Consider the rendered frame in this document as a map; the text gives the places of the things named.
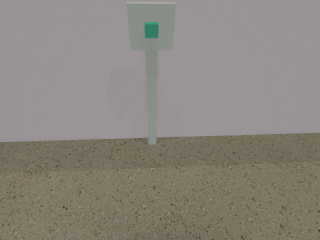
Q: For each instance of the panel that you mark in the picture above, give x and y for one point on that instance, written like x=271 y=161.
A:
x=139 y=12

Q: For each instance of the button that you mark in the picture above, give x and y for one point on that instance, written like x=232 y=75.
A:
x=151 y=30

